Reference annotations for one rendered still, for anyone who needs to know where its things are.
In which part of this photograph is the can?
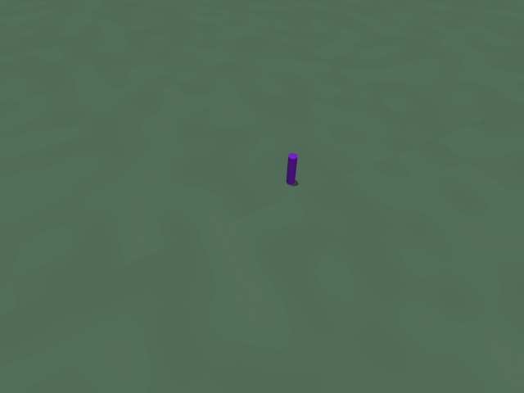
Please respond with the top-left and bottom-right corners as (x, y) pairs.
(287, 153), (297, 185)

